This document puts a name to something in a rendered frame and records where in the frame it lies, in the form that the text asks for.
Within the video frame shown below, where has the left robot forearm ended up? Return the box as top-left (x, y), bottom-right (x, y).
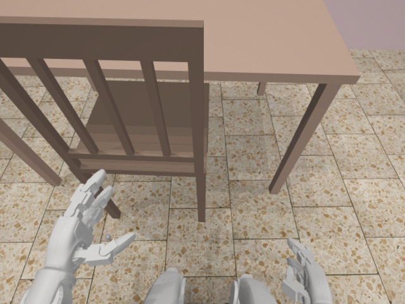
top-left (19, 267), bottom-right (77, 304)

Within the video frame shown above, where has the robot thigh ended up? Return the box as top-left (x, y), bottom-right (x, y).
top-left (142, 271), bottom-right (186, 304)
top-left (230, 277), bottom-right (278, 304)

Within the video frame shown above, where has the chair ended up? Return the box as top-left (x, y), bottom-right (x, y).
top-left (0, 16), bottom-right (209, 222)

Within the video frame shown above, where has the robot left thigh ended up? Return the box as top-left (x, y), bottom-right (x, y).
top-left (142, 271), bottom-right (186, 304)

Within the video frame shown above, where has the robot left hand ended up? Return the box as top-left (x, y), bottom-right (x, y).
top-left (44, 169), bottom-right (136, 274)

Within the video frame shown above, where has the table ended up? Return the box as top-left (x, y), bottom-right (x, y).
top-left (0, 0), bottom-right (361, 194)

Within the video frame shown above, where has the robot right hand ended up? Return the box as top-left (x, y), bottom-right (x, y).
top-left (282, 237), bottom-right (333, 304)

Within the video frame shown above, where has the robot right thigh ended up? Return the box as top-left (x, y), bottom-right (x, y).
top-left (230, 277), bottom-right (278, 304)

